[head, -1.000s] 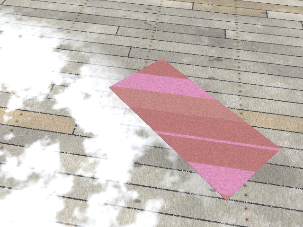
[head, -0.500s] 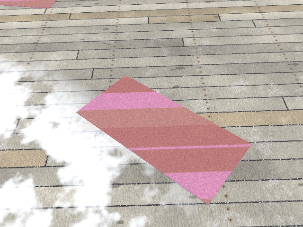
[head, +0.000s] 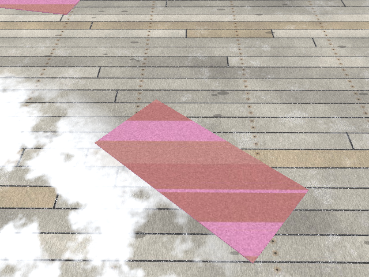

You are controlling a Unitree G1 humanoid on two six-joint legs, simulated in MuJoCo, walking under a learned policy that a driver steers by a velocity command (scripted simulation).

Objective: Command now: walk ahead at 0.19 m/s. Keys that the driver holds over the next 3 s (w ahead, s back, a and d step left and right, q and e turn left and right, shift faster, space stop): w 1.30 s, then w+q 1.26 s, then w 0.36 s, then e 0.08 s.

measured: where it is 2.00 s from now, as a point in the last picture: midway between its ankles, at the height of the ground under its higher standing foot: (169, 166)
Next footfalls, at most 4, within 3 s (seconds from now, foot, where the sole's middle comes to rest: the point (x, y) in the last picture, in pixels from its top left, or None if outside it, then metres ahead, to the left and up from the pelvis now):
0.66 right None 0.46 -0.08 -0.77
1.18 left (149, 224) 0.75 0.17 -0.77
1.70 right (201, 165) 1.05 -0.05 -0.77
2.22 left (132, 137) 1.23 0.29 -0.77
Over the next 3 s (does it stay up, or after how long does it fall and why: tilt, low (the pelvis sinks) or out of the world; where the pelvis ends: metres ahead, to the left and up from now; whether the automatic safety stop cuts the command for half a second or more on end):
stays up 1.50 0.34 0.01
